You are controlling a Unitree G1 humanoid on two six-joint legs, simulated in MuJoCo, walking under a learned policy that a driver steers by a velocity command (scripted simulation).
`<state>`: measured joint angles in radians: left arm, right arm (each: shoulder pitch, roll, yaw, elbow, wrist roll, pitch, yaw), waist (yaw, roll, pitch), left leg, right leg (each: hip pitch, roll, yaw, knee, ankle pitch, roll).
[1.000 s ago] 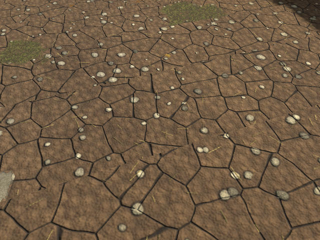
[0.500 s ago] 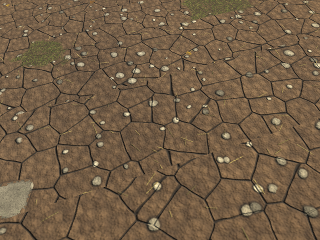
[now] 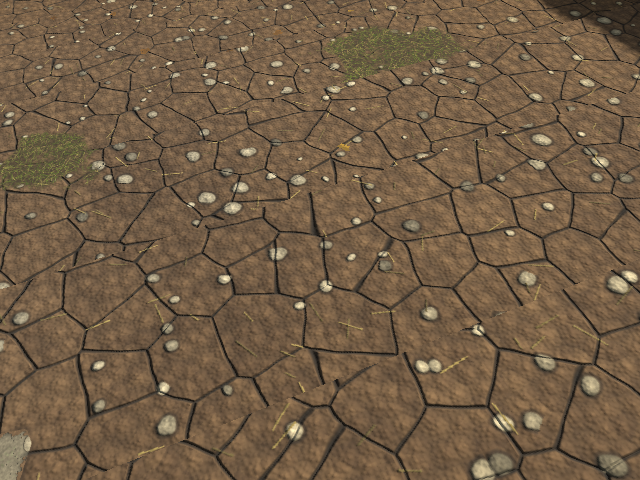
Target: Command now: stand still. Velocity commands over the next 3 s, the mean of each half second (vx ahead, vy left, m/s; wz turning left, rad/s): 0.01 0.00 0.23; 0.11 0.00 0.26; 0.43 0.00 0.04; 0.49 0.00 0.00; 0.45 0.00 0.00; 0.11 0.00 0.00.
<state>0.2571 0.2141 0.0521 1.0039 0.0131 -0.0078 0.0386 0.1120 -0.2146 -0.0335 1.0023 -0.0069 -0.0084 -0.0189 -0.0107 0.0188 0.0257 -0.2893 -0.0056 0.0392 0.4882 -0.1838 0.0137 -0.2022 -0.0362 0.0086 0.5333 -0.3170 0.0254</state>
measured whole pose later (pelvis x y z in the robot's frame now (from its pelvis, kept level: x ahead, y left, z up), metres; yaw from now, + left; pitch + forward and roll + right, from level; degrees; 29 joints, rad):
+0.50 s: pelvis +0.02 +0.02 -0.01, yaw +9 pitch +1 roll -1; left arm 0.16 0.28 0.09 0.93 -0.01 0.01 0.09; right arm 0.11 -0.27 -0.08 0.90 0.00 0.01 0.00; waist 0.00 -0.03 0.07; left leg -0.39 -0.05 0.03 0.66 -0.28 0.08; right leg -0.39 -0.03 0.01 1.07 -0.58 0.05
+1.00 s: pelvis +0.08 +0.01 +0.01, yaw +16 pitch +1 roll +1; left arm 0.31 0.24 0.07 0.98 0.00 -0.08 0.02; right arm 0.19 -0.27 -0.06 0.87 0.03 -0.03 -0.01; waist 0.02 0.04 -0.03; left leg -0.44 -0.07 -0.04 0.87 -0.40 0.06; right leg -0.16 -0.01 0.01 0.43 -0.30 -0.02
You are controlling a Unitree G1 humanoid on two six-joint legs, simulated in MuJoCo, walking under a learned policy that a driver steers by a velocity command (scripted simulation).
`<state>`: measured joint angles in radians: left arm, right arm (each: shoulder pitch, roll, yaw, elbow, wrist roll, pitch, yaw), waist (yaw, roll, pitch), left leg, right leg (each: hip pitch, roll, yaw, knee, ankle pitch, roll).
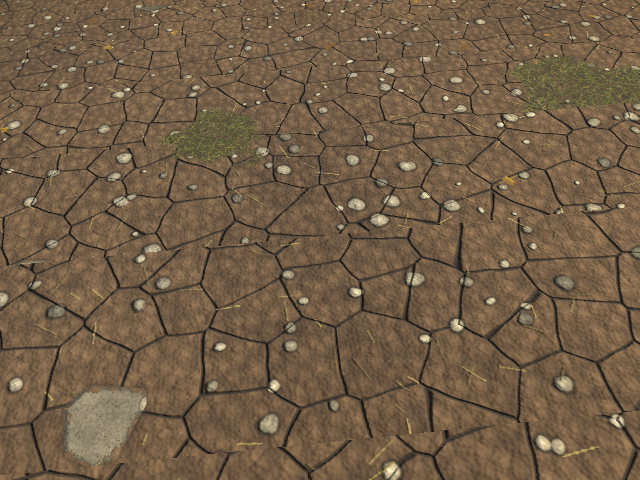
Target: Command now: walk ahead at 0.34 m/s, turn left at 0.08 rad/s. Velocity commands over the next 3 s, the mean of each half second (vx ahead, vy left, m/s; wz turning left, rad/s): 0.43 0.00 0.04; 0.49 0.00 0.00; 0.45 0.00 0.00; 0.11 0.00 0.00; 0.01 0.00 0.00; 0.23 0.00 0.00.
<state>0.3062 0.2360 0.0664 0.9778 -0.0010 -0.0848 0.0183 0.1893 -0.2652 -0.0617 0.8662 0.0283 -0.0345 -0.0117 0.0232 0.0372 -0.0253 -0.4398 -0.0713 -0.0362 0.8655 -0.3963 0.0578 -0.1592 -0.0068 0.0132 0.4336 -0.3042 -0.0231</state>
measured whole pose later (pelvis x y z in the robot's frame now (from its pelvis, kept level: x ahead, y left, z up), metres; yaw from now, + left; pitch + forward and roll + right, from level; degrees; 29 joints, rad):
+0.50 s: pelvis +0.22 +0.08 +0.00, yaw +1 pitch +1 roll +0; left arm 0.26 0.28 0.08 0.91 -0.03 -0.09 0.02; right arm 0.27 -0.23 -0.06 0.91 0.00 -0.08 0.03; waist -0.02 -0.04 0.02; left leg -0.20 -0.05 0.06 0.37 -0.19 0.07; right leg -0.55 -0.12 0.02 1.14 -0.25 -0.04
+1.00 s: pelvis +0.51 +0.05 -0.01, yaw +1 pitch +1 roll -1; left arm 0.33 0.24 0.06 0.90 -0.01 -0.10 -0.07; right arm 0.23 -0.26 -0.06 0.83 0.03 -0.05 0.01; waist 0.02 0.02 0.00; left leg -0.58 0.04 -0.06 1.25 -0.37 0.09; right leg -0.30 0.03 -0.08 0.58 -0.31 -0.06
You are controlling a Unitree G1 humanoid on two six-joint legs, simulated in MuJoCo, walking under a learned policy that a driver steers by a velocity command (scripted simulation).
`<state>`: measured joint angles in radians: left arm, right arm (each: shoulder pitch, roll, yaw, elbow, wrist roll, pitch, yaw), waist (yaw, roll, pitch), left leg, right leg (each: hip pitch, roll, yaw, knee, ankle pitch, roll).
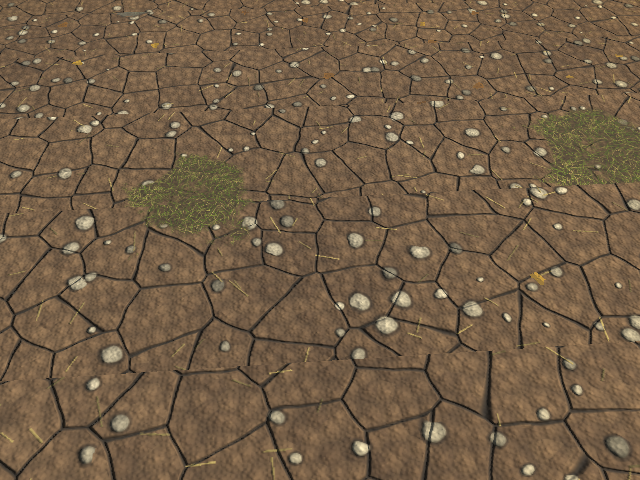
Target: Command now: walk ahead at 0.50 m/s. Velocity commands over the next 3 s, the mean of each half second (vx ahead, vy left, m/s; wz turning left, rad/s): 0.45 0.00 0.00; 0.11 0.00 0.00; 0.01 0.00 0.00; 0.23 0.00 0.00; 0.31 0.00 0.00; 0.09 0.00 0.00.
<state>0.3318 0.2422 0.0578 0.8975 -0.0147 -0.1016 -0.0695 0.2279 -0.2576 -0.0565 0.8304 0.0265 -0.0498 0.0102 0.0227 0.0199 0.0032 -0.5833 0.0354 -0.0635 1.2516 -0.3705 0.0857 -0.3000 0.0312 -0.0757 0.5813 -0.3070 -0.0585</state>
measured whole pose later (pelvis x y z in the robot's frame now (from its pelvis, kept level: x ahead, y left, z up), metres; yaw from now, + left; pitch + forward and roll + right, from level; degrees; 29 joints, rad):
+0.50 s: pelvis +0.30 +0.10 -0.16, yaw +1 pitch +3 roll +0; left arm 0.33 0.24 0.05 0.85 -0.04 -0.06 0.05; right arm 0.25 -0.20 -0.04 0.94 -0.01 -0.04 0.05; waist 0.03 -0.05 0.01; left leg -0.40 -0.06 0.04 0.63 -0.28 0.08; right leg -0.66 -0.04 0.11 1.64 -0.46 0.01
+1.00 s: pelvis +0.42 +0.08 -0.16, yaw +1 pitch +1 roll +0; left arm 0.13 0.18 0.06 0.81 0.01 0.00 0.00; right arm 0.28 -0.20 -0.04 0.99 -0.01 0.03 -0.01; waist -0.02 0.00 0.00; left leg -0.14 -0.03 0.02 0.56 -0.44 0.03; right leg -0.42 0.01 0.00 0.59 -0.19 -0.01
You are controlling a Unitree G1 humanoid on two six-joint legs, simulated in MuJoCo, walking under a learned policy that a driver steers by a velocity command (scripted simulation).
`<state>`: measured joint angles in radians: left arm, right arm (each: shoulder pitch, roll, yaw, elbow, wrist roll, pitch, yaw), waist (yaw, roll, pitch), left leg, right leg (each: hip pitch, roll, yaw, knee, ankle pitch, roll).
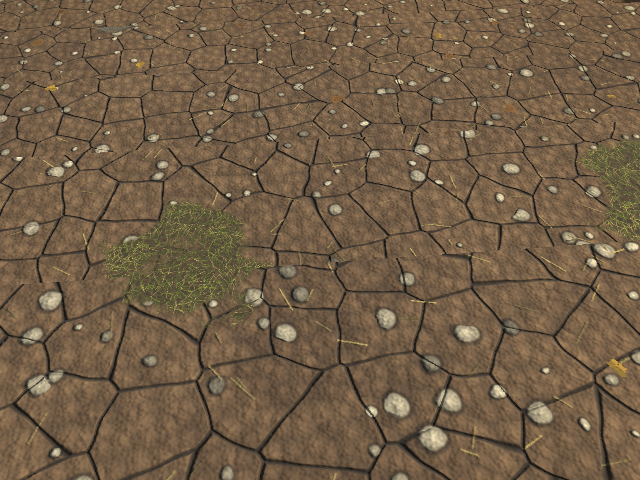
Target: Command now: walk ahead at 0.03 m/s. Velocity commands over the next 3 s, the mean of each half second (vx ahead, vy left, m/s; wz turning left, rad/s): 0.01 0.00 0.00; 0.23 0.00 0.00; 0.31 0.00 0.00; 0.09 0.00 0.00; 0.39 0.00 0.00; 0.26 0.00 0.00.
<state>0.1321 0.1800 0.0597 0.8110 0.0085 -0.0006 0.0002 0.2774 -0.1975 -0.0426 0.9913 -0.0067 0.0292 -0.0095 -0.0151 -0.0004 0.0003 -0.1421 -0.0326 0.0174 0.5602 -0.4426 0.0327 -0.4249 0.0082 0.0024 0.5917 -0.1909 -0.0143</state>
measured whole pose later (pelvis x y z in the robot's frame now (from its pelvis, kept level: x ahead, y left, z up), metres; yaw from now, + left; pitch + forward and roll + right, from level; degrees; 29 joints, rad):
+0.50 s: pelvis -0.01 +0.00 +0.00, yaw +0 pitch -2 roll +0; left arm 0.14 0.18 0.07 0.97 0.00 0.03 0.03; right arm 0.37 -0.16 -0.04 1.06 0.00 0.01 -0.03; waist -0.01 0.00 0.04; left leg -0.07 -0.02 0.02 0.53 -0.43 0.03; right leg -0.35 0.02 0.01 0.55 -0.17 -0.01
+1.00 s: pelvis +0.10 -0.06 +0.01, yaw +0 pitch +0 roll +0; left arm 0.21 0.22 0.06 1.01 0.00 -0.09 -0.03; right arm 0.37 -0.24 -0.08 0.98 0.04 -0.07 -0.03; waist 0.01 0.03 0.02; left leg -0.40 0.03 -0.03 1.21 -0.35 0.06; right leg -0.29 0.03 -0.07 0.55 -0.27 -0.06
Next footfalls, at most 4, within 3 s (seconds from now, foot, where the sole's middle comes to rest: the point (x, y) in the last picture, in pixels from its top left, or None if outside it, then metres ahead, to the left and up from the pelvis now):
1.34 left None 0.37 0.07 -0.76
1.64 right None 0.39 -0.17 -0.76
2.64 right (379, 387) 0.78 -0.12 -0.92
2.96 left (286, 353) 0.88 0.11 -0.92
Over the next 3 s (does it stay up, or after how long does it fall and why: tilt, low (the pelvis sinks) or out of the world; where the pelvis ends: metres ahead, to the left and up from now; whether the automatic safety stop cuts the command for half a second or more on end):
stays up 0.75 -0.03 -0.15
